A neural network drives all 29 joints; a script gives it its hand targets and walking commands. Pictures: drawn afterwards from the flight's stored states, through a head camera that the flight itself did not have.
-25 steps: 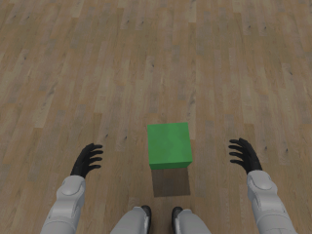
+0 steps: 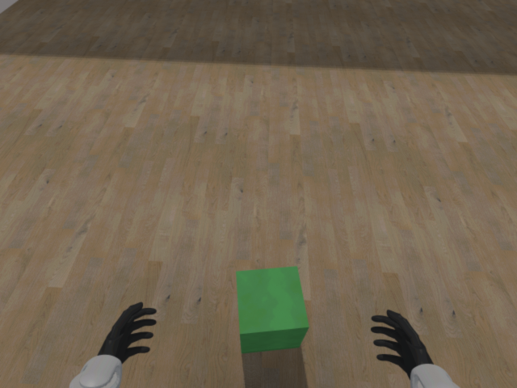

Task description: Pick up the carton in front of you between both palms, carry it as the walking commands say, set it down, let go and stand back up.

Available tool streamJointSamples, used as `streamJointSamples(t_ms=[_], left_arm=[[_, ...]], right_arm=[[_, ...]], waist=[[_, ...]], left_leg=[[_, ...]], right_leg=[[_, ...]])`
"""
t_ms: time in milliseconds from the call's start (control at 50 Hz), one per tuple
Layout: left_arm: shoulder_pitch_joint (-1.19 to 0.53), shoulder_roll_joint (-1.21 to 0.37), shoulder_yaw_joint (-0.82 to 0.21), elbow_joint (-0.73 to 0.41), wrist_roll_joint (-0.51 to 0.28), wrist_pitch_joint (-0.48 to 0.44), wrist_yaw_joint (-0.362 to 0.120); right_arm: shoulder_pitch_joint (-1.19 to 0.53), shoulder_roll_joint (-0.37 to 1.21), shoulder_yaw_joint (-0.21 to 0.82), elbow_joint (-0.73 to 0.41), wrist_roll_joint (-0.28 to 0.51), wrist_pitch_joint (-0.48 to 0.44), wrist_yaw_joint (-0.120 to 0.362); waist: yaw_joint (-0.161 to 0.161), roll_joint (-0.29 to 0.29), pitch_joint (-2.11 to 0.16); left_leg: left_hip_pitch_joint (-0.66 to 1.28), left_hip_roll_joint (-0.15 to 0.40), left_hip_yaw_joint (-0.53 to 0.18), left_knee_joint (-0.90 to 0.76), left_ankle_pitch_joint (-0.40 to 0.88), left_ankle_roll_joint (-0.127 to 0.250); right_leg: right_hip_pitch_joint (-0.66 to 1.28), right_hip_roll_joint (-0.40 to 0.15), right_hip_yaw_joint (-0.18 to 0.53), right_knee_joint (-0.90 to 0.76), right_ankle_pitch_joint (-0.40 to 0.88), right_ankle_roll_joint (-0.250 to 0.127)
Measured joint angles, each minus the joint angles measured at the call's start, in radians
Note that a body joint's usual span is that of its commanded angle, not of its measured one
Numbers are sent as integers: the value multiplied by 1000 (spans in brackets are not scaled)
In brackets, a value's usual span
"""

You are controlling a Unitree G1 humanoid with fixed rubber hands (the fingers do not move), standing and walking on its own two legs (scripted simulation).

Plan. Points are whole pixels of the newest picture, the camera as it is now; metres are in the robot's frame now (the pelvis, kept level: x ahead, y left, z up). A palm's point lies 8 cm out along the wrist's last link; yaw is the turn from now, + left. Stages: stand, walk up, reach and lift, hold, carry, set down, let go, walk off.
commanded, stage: let go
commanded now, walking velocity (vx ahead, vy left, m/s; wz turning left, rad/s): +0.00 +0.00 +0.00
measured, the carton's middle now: (268, 310) +0.43 -0.04 -0.65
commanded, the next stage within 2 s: stand in 0.20 s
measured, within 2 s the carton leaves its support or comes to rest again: neither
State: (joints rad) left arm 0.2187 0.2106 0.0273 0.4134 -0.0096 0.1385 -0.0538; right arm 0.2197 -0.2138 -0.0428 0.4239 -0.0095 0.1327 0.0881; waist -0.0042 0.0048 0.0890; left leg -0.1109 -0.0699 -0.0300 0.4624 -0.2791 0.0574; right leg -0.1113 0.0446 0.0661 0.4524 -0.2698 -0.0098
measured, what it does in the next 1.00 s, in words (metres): stands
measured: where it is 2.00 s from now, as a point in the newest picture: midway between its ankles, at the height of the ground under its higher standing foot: outside the picture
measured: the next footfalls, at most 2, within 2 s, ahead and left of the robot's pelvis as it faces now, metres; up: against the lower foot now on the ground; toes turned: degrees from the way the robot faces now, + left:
none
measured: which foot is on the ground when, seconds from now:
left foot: down 0.00-1.00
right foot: down 0.00-1.00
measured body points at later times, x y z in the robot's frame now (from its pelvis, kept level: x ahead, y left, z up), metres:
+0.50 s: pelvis +0.01 -0.02 +0.00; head +0.02 -0.01 +0.44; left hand +0.16 +0.27 -0.09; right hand +0.15 -0.31 -0.09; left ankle -0.02 +0.08 -0.74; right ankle -0.01 -0.12 -0.74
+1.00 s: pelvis +0.02 -0.01 +0.00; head +0.02 -0.01 +0.45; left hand +0.15 +0.29 -0.10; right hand +0.16 -0.31 -0.09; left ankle -0.02 +0.08 -0.74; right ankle -0.01 -0.12 -0.74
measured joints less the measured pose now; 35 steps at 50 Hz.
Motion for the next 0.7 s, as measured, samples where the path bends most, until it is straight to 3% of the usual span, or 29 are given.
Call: streamJointSamples(t_ms=[160,260,340,440,700], left_arm=[[0,-7,9,1,11,28,-3],[-2,-1,-2,-31,16,87,30],[-17,40,-6,85,40,-7,69],[-15,103,25,188,49,-88,77],[-54,117,13,344,43,-134,80]], right_arm=[[2,-1,1,-16,-8,33,-2],[20,3,1,9,2,0,-33],[15,-32,11,116,-28,-55,-78],[23,-91,-11,196,-36,-99,-97],[-31,-117,-3,299,-19,-126,-112]], waist=[[3,4,32],[3,8,28],[5,1,-43],[-1,-17,-68],[1,-18,-75]], left_leg=[[34,9,4,8,-5,-8],[25,8,-11,37,-18,-14],[-45,10,-13,74,-35,-21],[-79,15,-17,79,-43,-24],[-57,26,-15,36,-46,-27]], right_leg=[[32,6,-4,11,-4,-8],[28,6,-23,38,-22,-16],[-42,9,-29,77,-42,-18],[-75,12,-35,82,-50,-27],[-46,19,-32,20,-39,-27]])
